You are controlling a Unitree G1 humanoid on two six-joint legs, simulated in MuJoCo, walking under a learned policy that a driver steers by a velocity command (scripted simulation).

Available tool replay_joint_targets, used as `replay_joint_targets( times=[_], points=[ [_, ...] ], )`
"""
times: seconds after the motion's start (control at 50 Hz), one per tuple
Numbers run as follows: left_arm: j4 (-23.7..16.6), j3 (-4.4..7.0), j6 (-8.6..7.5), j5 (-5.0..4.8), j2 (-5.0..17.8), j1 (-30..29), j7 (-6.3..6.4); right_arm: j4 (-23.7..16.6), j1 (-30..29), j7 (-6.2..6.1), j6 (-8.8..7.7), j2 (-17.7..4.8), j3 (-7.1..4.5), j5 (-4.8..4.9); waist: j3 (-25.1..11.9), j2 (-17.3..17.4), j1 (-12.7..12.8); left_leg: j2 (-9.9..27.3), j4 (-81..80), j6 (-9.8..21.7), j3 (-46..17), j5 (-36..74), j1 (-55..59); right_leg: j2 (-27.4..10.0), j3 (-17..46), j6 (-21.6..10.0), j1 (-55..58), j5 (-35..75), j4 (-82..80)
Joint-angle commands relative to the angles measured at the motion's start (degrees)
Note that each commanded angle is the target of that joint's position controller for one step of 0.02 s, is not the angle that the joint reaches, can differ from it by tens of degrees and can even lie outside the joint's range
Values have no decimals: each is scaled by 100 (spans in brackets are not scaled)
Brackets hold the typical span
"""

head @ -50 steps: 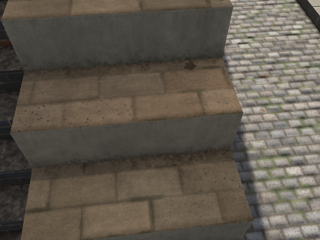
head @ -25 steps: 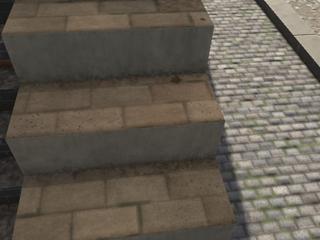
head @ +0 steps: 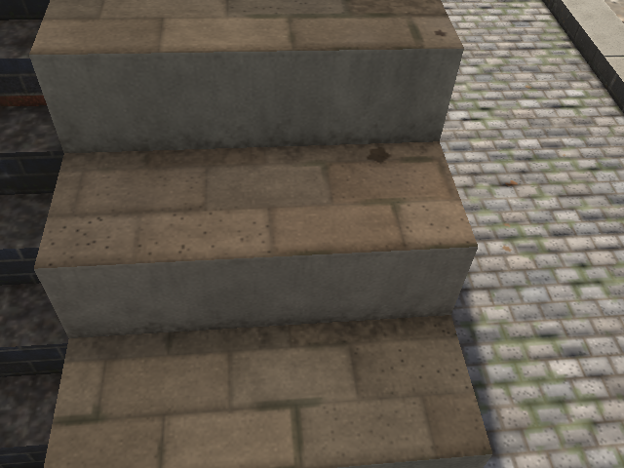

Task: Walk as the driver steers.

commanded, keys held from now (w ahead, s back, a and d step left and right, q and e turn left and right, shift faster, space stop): w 0.48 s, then no key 0.52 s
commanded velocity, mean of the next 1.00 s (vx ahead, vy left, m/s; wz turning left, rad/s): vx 0.29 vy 0.00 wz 0.00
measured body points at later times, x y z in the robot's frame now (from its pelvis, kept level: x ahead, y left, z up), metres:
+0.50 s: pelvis +0.03 +0.01 +0.00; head +0.05 +0.01 +0.45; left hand +0.10 +0.23 -0.15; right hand +0.08 -0.23 -0.15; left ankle -0.07 +0.09 -0.75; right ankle -0.01 -0.14 -0.75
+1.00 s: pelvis +0.01 +0.00 +0.00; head +0.03 +0.01 +0.45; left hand +0.03 +0.24 -0.16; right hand +0.04 -0.25 -0.15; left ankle -0.07 +0.09 -0.75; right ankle -0.01 -0.14 -0.75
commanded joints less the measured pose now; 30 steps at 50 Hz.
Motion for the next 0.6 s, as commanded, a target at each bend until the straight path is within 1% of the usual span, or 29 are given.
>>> replay_joint_targets(
  times=[0.02, 0.06, 0.08, 0.1, 0.12, 0.16, 0.22, 0.24, 0.28, 0.36, 0.46, 0.48, 0.52, 0.58, 0.6],
  points=[
    [-147, 81, 30, -23, 284, 205, 12, -96, 315, 68, -103, -430, 10, 76, 191, 328, -77, 777, -57, -49, -596, 1765, 201, -468, 422, -375, -270, 796, -114],
    [-170, 111, 46, -16, 313, 178, 13, -116, 353, 63, -126, -464, 32, 81, 213, 345, -87, 782, -20, -87, -583, 2151, 300, -453, 371, -384, -292, 888, -44],
    [-193, 119, 56, -40, 294, 117, 4, -170, 316, 45, -146, -469, 50, 84, 200, 325, -87, 793, 4, -115, -585, 2345, 345, -433, 345, -372, -307, 924, 3],
    [-223, 122, 68, -42, 277, 95, -4, -205, 293, 42, -166, -500, 58, 91, 172, 322, -82, 794, 26, -137, -580, 2533, 395, -422, 322, -358, -299, 978, 51],
    [-228, 144, 91, -43, 307, 118, 13, -203, 310, 39, -181, -522, 67, 86, 59, 481, -71, 733, 30, -105, -531, 2631, 383, -416, 322, -356, -157, 941, 49],
    [-260, 160, 96, -39, 336, 45, 24, -264, 286, 28, -214, -515, 80, 83, 85, 367, -74, 739, 21, -85, -545, 2820, 409, -416, 298, -336, -137, 1102, 80],
    [-300, 171, 86, -49, 299, -30, 15, -351, 280, 11, -249, -531, 88, 92, 39, 264, -69, 765, 52, -106, -555, 3290, 521, -416, 272, -301, -77, 1342, 162],
    [-313, 165, 63, -30, 246, -96, 8, -379, 298, 8, -252, -519, 90, 72, 183, 254, -89, 738, 65, -113, -535, 3451, 510, -395, 233, -324, -172, 1430, 194],
    [-325, 183, 44, -55, 269, -96, -8, -430, 331, -2, -256, -525, 87, 76, 29, 239, -72, 744, 110, -115, -527, 3707, 617, -396, 212, -317, -78, 1506, 234],
    [-405, 204, 24, -73, 322, -248, -7, -600, 209, -33, -255, -553, 76, 55, -123, 168, -46, 743, 125, -87, -512, 3821, 640, -428, 227, -291, 135, 1777, 201],
    [-449, 216, -7, -58, 363, -385, -21, -769, 145, -37, -235, -540, 78, 21, -197, 171, -53, 734, 134, -71, -499, 3737, 602, -458, 248, -273, 315, 2084, 137],
    [-424, 209, -8, -61, 367, -397, -32, -765, 216, -42, -209, -588, 64, 22, -268, 121, -88, 760, 102, -137, -517, 3758, 719, -408, 199, -277, 251, 1974, 162],
    [-358, 257, -22, -47, 485, -316, -47, -686, 368, -64, -160, -686, 30, 29, -176, 217, -79, 739, 140, -159, -477, 3666, 742, -412, 184, -295, 152, 1823, 130],
    [-299, 277, -32, -28, 487, -336, -75, -690, 359, -84, -99, -666, 17, -4, -73, 273, -64, 761, 210, -153, -442, 3696, 657, -429, 148, -281, 64, 1785, 145],
    [-309, 284, -97, 29, 490, -427, -79, -708, 311, -159, -40, -766, -16, -60, -6, 317, -26, 759, 274, -86, -458, 3833, 654, -446, 92, -232, -102, 2038, 144]
  ],
)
